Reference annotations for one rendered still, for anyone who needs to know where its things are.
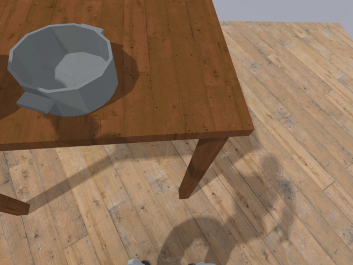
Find left robot shin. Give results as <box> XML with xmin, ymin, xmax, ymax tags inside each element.
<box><xmin>128</xmin><ymin>259</ymin><xmax>143</xmax><ymax>264</ymax></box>

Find table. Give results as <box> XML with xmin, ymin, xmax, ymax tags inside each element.
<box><xmin>0</xmin><ymin>0</ymin><xmax>254</xmax><ymax>216</ymax></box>

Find pot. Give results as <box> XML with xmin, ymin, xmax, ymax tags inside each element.
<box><xmin>7</xmin><ymin>23</ymin><xmax>118</xmax><ymax>117</ymax></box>

